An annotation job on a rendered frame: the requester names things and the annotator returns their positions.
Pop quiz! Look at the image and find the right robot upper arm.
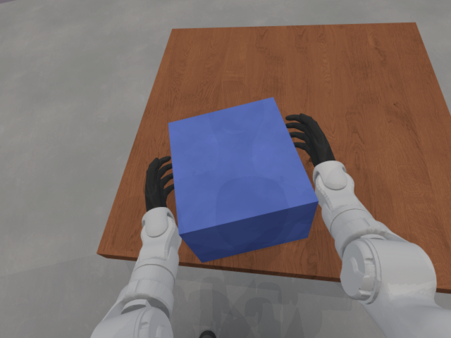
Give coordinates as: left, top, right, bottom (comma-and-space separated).
340, 238, 451, 338

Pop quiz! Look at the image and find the robot right forearm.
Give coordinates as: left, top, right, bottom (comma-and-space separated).
313, 161, 437, 297

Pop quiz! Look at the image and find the table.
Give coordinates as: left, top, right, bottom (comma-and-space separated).
97, 23, 451, 294

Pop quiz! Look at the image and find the left robot hand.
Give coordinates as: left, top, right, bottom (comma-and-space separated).
145, 156, 174, 211

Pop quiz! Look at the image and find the carton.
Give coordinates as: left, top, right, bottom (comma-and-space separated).
168, 97, 319, 263

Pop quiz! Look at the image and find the left robot upper arm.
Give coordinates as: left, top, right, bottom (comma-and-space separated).
90, 306, 173, 338

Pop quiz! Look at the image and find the right robot hand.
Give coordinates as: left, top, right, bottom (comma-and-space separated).
285, 113, 335, 167

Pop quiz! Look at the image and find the robot left forearm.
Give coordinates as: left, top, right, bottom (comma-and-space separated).
102, 207, 182, 321

